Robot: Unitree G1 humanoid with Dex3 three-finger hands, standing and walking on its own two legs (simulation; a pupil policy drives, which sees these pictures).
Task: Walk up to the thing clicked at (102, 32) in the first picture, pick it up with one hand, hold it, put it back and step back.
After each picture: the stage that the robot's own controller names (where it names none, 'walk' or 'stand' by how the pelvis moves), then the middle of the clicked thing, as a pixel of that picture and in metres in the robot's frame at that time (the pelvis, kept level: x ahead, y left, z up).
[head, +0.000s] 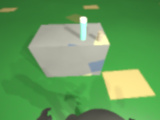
stand; (100, 36) +0.92 -0.11 -0.03
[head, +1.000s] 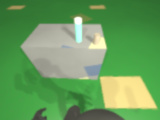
rise first; (96, 39) +0.82 -0.02 -0.01
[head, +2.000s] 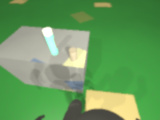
walk; (73, 54) +0.53 +0.20 -0.02
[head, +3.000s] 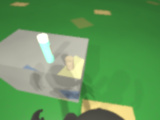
stand; (69, 63) +0.45 +0.16 -0.01
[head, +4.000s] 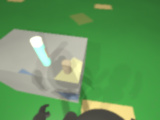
stand; (66, 67) +0.40 +0.19 -0.02
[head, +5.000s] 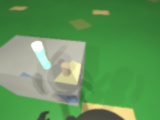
stand; (66, 69) +0.41 +0.20 -0.03
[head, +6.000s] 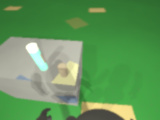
stand; (63, 70) +0.40 +0.22 -0.04
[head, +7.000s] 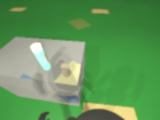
stand; (65, 70) +0.40 +0.20 -0.04
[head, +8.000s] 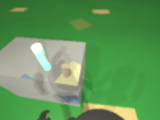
stand; (66, 70) +0.40 +0.20 -0.04
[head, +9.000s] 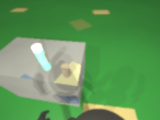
stand; (65, 70) +0.40 +0.20 -0.04
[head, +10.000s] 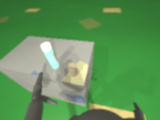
rise first; (73, 69) +0.41 +0.17 -0.03
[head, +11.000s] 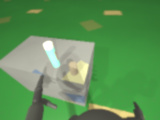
go down; (73, 68) +0.43 +0.17 -0.03
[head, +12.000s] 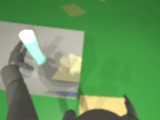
go down; (65, 65) +0.40 +0.15 +0.01
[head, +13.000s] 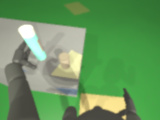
close in; (64, 61) +0.42 +0.16 +0.02
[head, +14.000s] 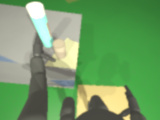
close in; (60, 49) +0.46 +0.16 +0.07
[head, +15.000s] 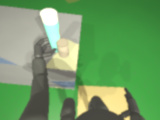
lift; (63, 48) +0.47 +0.14 +0.07
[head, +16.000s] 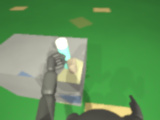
lift; (72, 66) +0.42 +0.13 +0.02
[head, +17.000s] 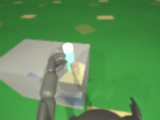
close; (75, 68) +0.44 +0.13 -0.01
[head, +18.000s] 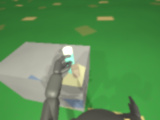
stand; (75, 71) +0.43 +0.13 -0.02
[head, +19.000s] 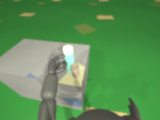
close; (75, 70) +0.42 +0.13 -0.03
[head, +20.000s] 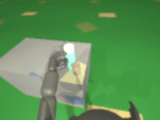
close; (76, 69) +0.43 +0.13 -0.03
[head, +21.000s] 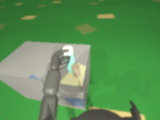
stand; (76, 70) +0.43 +0.13 -0.03
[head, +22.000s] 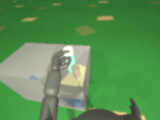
stand; (76, 71) +0.43 +0.13 -0.03
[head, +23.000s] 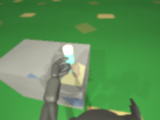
stand; (75, 70) +0.42 +0.13 -0.03
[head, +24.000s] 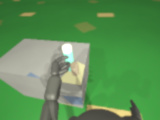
crouch; (74, 69) +0.43 +0.13 -0.03
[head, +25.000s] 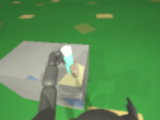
crouch; (74, 71) +0.42 +0.13 -0.03
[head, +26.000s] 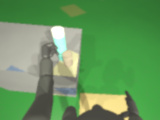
lower; (68, 59) +0.45 +0.13 +0.02
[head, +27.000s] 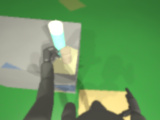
lower; (66, 56) +0.45 +0.13 +0.04
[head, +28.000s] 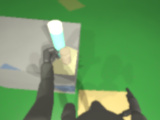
lower; (65, 56) +0.45 +0.13 +0.04
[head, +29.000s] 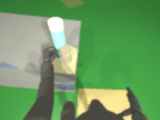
lower; (66, 55) +0.45 +0.13 +0.04
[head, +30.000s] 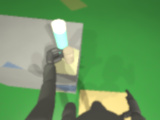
open; (69, 55) +0.45 +0.12 +0.04
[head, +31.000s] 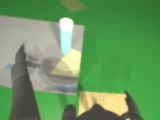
sink last; (100, 108) +0.16 -0.24 -0.62
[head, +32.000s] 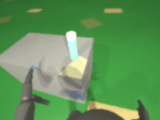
stand; out of the picture +0.11 -0.26 -0.70
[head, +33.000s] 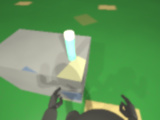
stand; out of the picture +0.09 -0.29 -0.70
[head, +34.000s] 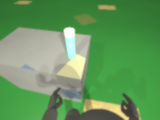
stand; out of the picture +0.10 -0.29 -0.69
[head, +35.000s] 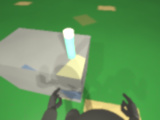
stand; out of the picture +0.11 -0.29 -0.69
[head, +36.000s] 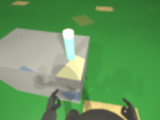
stand; out of the picture +0.11 -0.30 -0.69
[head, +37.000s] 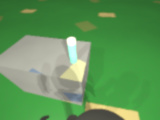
stand; out of the picture +0.14 -0.31 -0.74
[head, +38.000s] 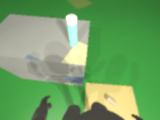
walk; (111, 100) +0.24 -0.37 -0.73
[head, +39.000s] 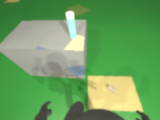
walk; (112, 89) +0.48 -0.32 -0.73
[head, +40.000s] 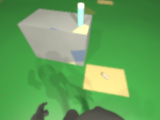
stand; (105, 76) +0.75 -0.35 -0.73
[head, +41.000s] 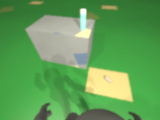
stand; (108, 79) +0.75 -0.35 -0.74
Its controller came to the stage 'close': yes
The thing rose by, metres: 0.01
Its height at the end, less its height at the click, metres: -0.71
